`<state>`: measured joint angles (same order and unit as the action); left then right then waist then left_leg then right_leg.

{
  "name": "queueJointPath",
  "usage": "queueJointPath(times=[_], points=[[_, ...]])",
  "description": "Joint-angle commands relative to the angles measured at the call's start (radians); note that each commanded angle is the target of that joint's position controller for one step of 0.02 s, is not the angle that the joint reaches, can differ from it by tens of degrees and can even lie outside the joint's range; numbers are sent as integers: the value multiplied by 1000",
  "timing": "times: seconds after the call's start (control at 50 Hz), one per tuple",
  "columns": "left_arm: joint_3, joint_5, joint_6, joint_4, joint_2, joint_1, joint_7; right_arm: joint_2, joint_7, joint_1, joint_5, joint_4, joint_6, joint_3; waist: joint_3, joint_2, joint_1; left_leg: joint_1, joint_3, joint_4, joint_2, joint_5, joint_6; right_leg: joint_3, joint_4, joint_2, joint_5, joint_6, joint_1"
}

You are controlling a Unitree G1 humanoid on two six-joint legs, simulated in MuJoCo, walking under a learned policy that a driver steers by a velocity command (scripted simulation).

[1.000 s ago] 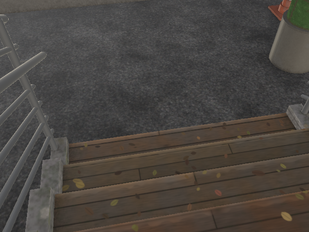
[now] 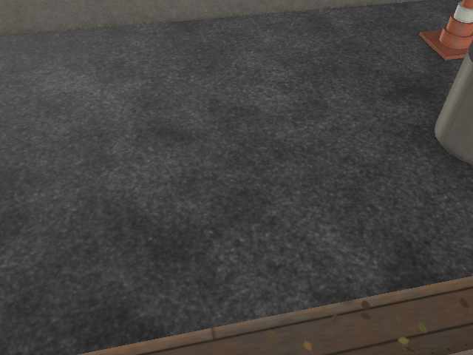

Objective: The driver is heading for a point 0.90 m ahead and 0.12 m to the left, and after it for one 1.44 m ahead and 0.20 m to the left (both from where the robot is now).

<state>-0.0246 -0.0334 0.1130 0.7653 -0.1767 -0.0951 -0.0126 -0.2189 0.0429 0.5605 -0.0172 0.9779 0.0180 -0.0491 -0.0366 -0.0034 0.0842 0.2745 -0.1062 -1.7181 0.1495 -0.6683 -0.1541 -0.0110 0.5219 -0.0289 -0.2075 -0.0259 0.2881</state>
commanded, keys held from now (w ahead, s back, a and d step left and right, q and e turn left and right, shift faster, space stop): w+q+shift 0.28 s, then w+shift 0.50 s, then shift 0.10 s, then e+shift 0.12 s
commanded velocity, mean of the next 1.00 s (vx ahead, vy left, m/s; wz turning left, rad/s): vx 0.92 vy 0.00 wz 0.45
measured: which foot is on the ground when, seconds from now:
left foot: up 0.00-0.28, down 0.30-0.66, up 0.68-1.00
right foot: down 0.00-0.30, up 0.32-0.64, down 0.66-1.00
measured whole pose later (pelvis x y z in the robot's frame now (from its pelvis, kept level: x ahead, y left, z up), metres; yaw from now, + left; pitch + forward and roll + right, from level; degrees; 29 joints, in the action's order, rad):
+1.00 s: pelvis +0.82 +0.15 -0.45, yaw +23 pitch +0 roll -3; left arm 0.00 0.00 0.12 1.07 -0.14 -0.65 0.01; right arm -0.20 -0.07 -0.01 0.03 0.83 0.08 0.01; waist 0.00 0.07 -0.12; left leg 0.54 -0.04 -0.52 -0.05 0.45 -0.02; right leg 0.00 1.03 -0.13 -0.90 -0.07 0.09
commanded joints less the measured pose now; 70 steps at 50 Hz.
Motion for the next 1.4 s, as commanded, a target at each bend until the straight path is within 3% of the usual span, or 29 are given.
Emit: queueJointPath(times=[0.02,0.06,0.18,0.24,0.28,0.32,0.34,0.38,0.42,0.46,0.52,0.6,0.64,0.66,0.7,0.74,0.76,0.8,0.84,0.9,0.92,0.96,0.98,1.0,1.06,1.1,1.16,1.2,1.4], points=[[-48,5,0,67,-97,-399,-18,-99,9,-77,50,-100,5,-33,-45,13,-157,725,-21,49,-183,216,2,283,99,396,652,-120,-607],[-43,13,36,113,-94,-351,7,-93,-34,-256,99,-164,-13,-42,118,-37,-99,656,-71,332,-263,435,40,340,34,430,453,-172,-167],[-22,49,62,164,-63,-200,49,15,-133,-310,34,-164,8,0,121,-29,13,-67,185,931,-153,1453,25,-135,160,170,-161,29,451],[-26,23,15,209,-109,-315,60,-53,-99,-381,50,-171,-31,0,174,-52,-52,-124,362,993,-66,1183,12,-209,371,194,198,29,283],[-39,-13,-20,218,-200,-295,73,-149,-67,-108,60,-100,-51,-38,28,-90,83,-401,334,953,-57,986,-61,-199,812,255,723,27,193],[-50,-6,-60,189,-184,-159,83,-270,-52,103,18,-26,-40,-76,115,180,248,-549,35,1241,-209,1012,-207,-188,1705,18,-515,8,515],[-31,-5,-44,75,-152,-286,78,-302,-43,62,24,-16,-6,-57,72,281,41,-738,-113,986,-340,1596,-157,-35,1482,105,-469,1,773],[-50,-44,-30,112,-223,-346,53,-223,-37,7,22,-23,4,-42,27,-112,-25,-584,-280,1089,-373,962,-183,75,1129,156,-257,-22,779],[-53,-51,-49,101,-182,-307,36,-194,-24,-199,38,-80,25,-25,114,-45,-129,-96,-496,1187,-475,727,-298,111,777,190,-223,62,617],[-51,-34,-79,111,-170,-244,32,-226,-30,-211,66,-63,58,-33,165,-42,-128,214,-372,1178,-386,763,-271,26,658,157,-57,97,351],[-45,-8,-48,98,-133,-157,-12,-94,-19,-258,11,-47,94,-3,119,-41,-141,372,-129,1039,-151,259,-102,55,243,139,712,16,94],[-33,33,-64,76,-97,-180,-12,-124,-21,-215,27,-23,77,-4,129,94,-107,361,-84,839,-158,495,-60,-125,212,1,627,-1,-182],[-85,7,-89,285,-196,-785,15,-186,-26,-357,47,-35,63,-24,-64,21,-426,335,-17,255,-148,1033,-21,-74,187,24,467,-60,-569],[-93,11,-75,295,-206,-892,4,-143,-19,-431,43,-42,62,-28,38,-182,-546,434,90,-349,26,469,-1,-18,-130,108,494,-145,-580],[-16,-14,-45,263,-113,-651,-31,65,10,-254,-7,-175,82,30,56,-254,-160,852,-75,-450,20,36,-50,320,223,345,1061,-74,-593],[-26,-9,-34,248,-118,-572,-33,6,1,-246,53,-105,50,20,100,14,-115,888,-76,-277,-66,99,-60,417,74,359,226,-183,-341],[-37,-7,-11,237,-194,-495,-14,6,-15,-335,92,-168,45,28,113,-97,-77,921,-116,-90,-131,240,-23,623,-38,431,-174,-216,-210],[0,-14,15,207,-121,-328,22,-50,-49,-537,61,-220,33,21,349,18,-26,654,-109,517,-188,524,109,493,-173,309,-97,-194,309],[-33,-3,2,228,-246,-388,30,-37,-69,-366,81,-88,16,12,203,-56,-11,282,48,522,-172,721,116,333,-92,281,422,-204,371],[-2,62,36,269,-74,-480,30,-43,-86,-590,68,-127,77,27,232,64,-129,264,181,1038,-177,1244,77,151,89,73,91,-131,226],[21,-92,49,253,-80,-503,0,75,-143,-582,158,-164,82,102,85,-42,-168,-56,63,1124,-238,1438,123,20,239,-67,-235,-43,382],[-22,-49,55,208,-210,-418,-11,-85,-158,-446,141,-135,65,49,115,-11,-71,-238,192,1047,-161,1270,156,83,304,-66,-194,-55,420],[-8,132,6,210,-59,-393,40,-74,-92,-547,-40,-193,65,16,131,73,-73,-14,149,1309,-105,1008,154,209,363,26,246,-85,124],[1,121,-24,246,-59,-481,59,-83,-79,-530,-54,-192,81,25,138,74,-95,50,95,1506,-148,1066,140,255,548,22,368,-58,-80],[9,67,-55,263,46,-585,55,-155,-83,-54,68,-44,105,-2,-229,174,13,-894,-102,1022,-561,2362,-69,191,1495,-154,-812,34,524],[-1,105,-42,74,-108,-387,50,-131,-71,-79,36,-92,79,-6,-447,129,74,-1011,-235,1006,-658,1783,-182,248,1443,12,-636,81,845],[-20,88,-106,-39,-98,-171,69,-165,9,-262,14,-116,42,-20,-201,-9,-56,-382,-342,1301,-739,1001,-192,130,1392,110,-356,100,806],[-33,83,-144,-89,-89,-164,66,-141,32,-443,19,-140,35,-5,44,54,-178,118,-41,1411,-539,910,-60,132,941,164,-234,121,531],[-101,36,-121,-133,-199,-100,-24,-192,16,-393,-15,-187,13,-60,-78,33,-170,-9,305,1008,-403,860,149,-76,49,-19,177,-71,-24]])
Keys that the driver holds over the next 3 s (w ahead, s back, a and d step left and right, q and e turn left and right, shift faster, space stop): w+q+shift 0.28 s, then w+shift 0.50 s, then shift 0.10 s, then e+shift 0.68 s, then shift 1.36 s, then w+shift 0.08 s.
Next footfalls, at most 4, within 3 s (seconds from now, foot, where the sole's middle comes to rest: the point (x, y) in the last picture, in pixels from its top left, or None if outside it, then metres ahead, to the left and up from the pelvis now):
0.30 left None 0.34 0.06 -0.95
0.66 right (224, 353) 0.70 0.00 -1.12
1.04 left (141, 314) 0.96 0.33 -1.29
1.40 right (194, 261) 1.20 0.10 -1.29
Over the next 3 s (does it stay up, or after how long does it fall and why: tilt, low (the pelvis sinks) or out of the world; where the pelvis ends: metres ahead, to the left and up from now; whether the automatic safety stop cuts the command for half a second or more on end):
stays up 1.15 0.20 -0.52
